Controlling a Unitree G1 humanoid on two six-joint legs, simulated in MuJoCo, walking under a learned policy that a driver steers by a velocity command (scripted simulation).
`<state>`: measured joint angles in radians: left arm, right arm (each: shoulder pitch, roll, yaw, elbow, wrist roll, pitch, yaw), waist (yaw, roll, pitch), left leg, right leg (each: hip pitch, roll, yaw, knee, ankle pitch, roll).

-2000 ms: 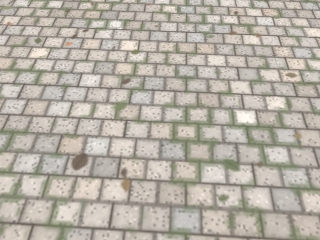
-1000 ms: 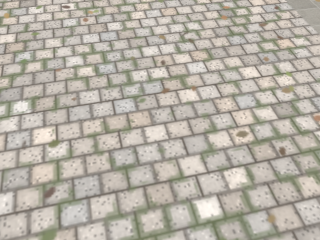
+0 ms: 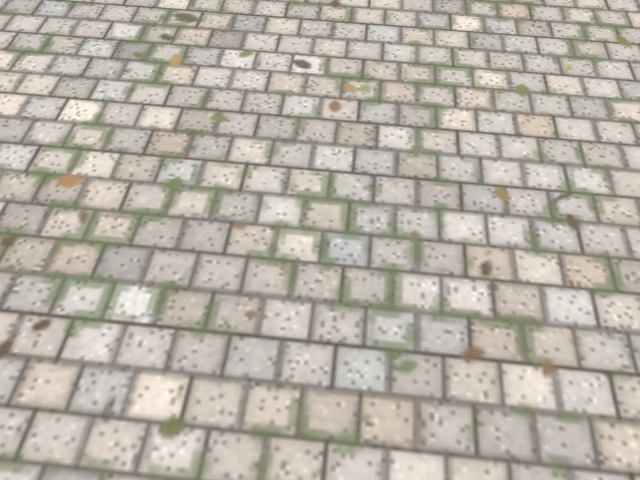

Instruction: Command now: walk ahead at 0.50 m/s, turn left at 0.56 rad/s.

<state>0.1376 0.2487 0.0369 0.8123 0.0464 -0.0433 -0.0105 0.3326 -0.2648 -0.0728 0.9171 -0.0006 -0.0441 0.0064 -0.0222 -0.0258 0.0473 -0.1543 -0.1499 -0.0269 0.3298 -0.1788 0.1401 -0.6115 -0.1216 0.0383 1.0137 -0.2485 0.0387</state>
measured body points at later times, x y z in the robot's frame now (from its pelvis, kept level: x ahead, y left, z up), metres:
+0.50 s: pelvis +0.28 -0.06 +0.00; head +0.30 -0.07 +0.45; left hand +0.30 +0.21 -0.12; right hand +0.39 -0.31 -0.14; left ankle +0.26 +0.08 -0.67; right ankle +0.30 -0.13 -0.74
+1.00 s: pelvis +0.46 +0.01 +0.00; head +0.49 +0.03 +0.44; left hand +0.47 +0.25 -0.16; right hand +0.57 -0.22 -0.14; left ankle +0.53 +0.08 -0.74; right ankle +0.45 -0.14 -0.70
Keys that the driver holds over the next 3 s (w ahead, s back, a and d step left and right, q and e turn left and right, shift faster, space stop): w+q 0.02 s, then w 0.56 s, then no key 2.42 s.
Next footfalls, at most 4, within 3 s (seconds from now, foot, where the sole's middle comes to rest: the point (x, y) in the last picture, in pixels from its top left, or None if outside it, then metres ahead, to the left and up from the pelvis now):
0.28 right None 0.34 -0.13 -0.78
0.78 left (280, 432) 0.57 0.09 -0.78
1.14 right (381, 450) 0.53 -0.12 -0.78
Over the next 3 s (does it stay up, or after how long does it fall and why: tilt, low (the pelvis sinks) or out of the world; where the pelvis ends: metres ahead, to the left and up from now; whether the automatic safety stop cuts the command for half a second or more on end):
stays up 0.53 -0.02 0.00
